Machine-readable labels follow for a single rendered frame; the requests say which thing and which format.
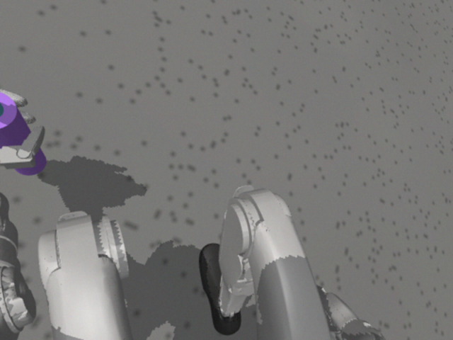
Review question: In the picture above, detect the left robot hand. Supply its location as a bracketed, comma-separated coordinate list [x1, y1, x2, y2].
[0, 89, 45, 169]

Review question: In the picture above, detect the right robot foot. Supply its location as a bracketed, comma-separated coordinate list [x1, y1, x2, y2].
[199, 244, 241, 335]

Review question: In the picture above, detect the bottle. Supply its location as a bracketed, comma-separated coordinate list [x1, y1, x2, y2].
[0, 92, 47, 176]

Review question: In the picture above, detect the right robot hand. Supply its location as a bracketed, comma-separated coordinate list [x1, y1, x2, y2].
[316, 285, 359, 340]

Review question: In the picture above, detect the left robot arm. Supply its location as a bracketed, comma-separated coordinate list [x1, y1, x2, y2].
[0, 192, 36, 340]

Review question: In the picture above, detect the right robot arm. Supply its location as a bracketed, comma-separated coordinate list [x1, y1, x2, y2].
[341, 319, 386, 340]

